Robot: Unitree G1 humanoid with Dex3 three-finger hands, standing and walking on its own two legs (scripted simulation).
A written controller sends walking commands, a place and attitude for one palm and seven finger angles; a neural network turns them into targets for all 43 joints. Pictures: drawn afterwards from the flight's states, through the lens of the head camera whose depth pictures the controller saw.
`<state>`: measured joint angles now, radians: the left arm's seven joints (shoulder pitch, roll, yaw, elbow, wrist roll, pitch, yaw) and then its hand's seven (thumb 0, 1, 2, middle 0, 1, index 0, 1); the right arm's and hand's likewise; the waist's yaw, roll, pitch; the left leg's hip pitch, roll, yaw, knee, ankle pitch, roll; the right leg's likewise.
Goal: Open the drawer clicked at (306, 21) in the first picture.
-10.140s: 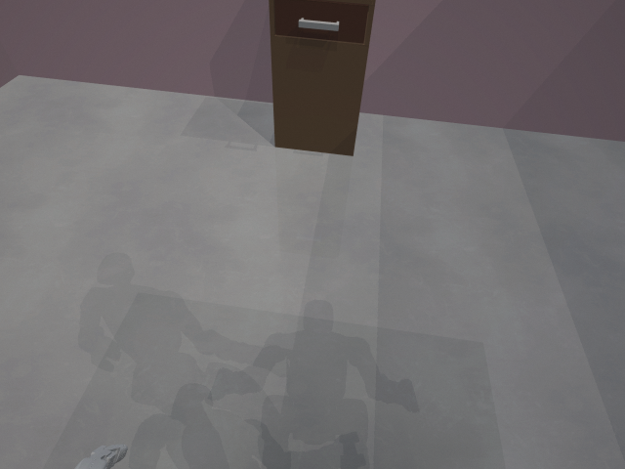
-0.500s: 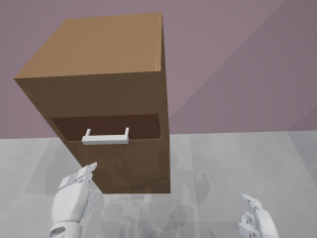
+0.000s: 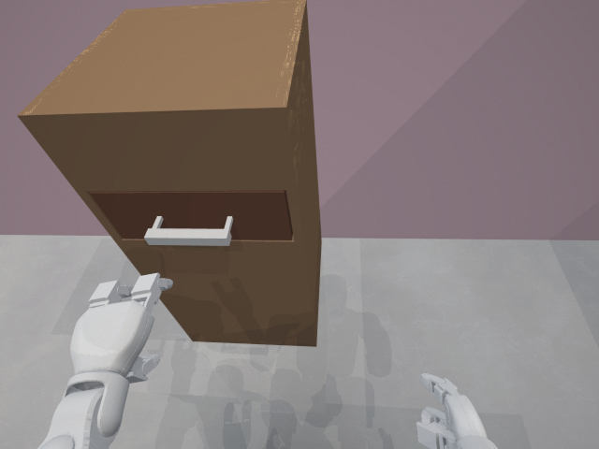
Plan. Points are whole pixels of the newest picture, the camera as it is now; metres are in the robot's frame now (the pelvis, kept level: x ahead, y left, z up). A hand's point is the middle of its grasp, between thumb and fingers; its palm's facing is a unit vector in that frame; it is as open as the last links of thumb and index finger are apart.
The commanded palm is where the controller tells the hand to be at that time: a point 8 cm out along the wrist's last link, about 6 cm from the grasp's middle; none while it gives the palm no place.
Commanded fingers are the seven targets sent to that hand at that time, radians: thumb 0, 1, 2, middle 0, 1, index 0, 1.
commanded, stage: raise the hand with hooked fingers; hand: left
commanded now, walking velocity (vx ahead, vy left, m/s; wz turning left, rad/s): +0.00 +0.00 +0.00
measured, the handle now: (191, 228) +0.51 +0.28 -0.07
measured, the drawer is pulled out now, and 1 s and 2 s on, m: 0.00 0.00 0.00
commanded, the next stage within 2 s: move the hooked fingers above the handle in 1.10 s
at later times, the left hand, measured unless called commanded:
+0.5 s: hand (120, 281) +0.30 +0.27 +0.08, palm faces +0.08 -0.11 -0.99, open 13.5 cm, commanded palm +0.28 +0.29 +0.14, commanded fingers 0.00 -0.50 0.30 -0.30 -1.20 -0.30 -1.20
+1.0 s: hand (90, 257) +0.32 +0.31 +0.10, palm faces +0.00 -0.11 -0.99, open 13.8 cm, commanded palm +0.30 +0.33 +0.16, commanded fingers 0.00 -0.50 0.30 -0.30 -1.20 -0.30 -1.20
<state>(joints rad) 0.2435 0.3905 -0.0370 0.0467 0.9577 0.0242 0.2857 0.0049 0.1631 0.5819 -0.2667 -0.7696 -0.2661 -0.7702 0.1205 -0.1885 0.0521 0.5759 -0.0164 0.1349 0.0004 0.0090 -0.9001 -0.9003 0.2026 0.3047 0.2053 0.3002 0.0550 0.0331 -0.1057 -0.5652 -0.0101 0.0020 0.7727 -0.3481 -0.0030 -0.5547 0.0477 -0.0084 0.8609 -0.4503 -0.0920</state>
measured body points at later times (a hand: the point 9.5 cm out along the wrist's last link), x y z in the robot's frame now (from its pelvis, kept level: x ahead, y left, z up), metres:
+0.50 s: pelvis +0.01 +0.06 +0.02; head +0.01 +0.03 +0.47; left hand +0.29 +0.27 +0.13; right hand +0.19 -0.18 -0.08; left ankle +0.02 +0.16 -0.70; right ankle -0.01 -0.05 -0.70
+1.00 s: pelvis +0.01 +0.10 +0.03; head +0.04 +0.08 +0.48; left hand +0.32 +0.32 +0.15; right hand +0.17 -0.14 -0.08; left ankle +0.02 +0.16 -0.70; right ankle -0.01 -0.05 -0.70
